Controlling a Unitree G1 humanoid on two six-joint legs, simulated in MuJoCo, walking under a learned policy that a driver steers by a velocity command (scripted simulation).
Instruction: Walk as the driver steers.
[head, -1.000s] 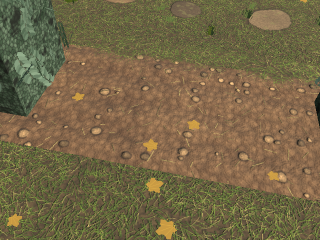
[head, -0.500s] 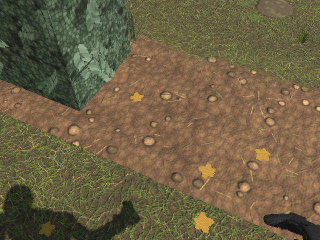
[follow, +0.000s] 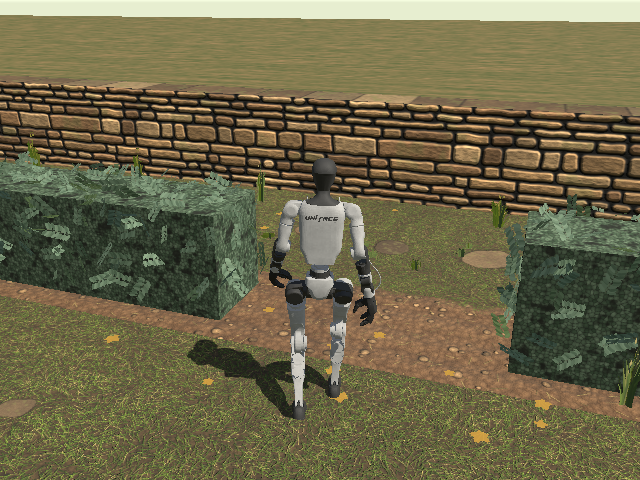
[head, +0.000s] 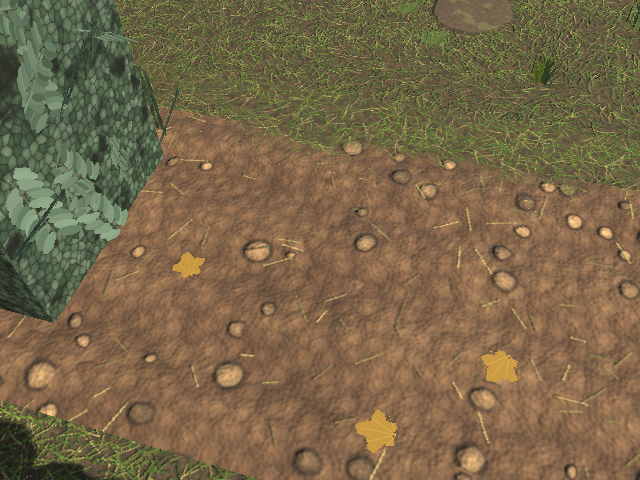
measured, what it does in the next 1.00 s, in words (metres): steps on the spot: left foot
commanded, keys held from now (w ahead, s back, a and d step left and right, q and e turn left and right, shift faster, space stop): no key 1.00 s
